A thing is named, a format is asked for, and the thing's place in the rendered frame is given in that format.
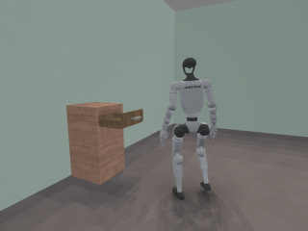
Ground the robot left upper arm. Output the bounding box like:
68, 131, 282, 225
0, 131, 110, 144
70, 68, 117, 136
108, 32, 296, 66
169, 81, 181, 111

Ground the right robot hand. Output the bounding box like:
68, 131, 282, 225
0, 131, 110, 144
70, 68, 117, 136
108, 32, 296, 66
209, 125, 218, 139

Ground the left robot hand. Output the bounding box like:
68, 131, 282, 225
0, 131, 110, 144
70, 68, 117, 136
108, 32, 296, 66
160, 129, 169, 147

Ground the right robot forearm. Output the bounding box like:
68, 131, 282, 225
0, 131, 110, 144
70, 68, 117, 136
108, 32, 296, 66
209, 103, 217, 126

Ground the robot left thigh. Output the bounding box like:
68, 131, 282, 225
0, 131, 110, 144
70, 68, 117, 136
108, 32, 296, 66
172, 124, 186, 165

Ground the drawer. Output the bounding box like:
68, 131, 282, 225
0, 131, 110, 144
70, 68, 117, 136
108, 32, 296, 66
98, 109, 143, 130

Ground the robot right thigh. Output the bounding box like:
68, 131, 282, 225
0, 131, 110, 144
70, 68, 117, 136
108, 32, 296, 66
196, 122, 210, 157

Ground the left robot forearm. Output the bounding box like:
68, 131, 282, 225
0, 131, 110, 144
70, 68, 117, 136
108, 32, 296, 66
161, 103, 173, 131

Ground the robot thigh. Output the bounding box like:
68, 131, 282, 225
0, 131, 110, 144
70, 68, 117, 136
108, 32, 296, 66
172, 124, 186, 165
196, 122, 210, 157

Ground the handle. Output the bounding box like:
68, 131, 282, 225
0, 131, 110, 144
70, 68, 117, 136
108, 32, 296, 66
131, 116, 141, 120

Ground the cabinet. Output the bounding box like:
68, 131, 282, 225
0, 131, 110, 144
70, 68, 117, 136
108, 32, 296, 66
66, 102, 125, 185

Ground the robot right upper arm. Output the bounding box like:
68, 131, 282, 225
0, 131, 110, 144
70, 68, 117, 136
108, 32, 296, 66
201, 79, 216, 109

